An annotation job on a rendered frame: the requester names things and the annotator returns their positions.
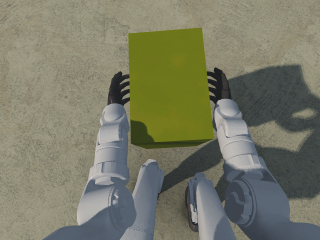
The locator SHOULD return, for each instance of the robot right upper arm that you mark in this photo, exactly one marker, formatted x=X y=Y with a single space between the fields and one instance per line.
x=261 y=210

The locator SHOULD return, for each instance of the right robot forearm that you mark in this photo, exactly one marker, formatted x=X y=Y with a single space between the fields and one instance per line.
x=240 y=156

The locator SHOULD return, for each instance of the left robot shin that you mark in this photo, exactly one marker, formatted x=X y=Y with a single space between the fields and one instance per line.
x=150 y=161

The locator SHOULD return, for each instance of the robot right hand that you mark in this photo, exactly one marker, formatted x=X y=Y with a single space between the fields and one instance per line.
x=222 y=90

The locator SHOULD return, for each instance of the robot left upper arm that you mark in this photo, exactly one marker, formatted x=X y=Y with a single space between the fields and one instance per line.
x=103 y=214

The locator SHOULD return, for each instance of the left robot thigh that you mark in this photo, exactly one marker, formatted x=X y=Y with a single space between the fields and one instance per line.
x=145 y=196

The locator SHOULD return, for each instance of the left robot forearm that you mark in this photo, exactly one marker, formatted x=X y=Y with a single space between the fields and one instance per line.
x=110 y=162

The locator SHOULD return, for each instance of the carton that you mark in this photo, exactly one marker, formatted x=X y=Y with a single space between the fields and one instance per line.
x=168 y=86

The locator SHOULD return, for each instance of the robot left hand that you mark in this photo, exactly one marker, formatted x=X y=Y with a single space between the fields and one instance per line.
x=115 y=94

